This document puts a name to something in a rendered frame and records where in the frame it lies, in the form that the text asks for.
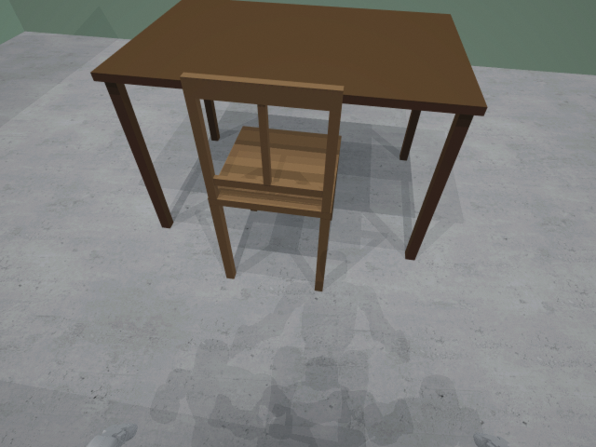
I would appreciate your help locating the table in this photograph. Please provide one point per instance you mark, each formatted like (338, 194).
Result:
(384, 58)

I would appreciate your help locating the chair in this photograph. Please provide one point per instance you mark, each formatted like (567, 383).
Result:
(283, 171)

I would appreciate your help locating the robot left hand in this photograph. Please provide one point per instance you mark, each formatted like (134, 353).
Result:
(114, 436)

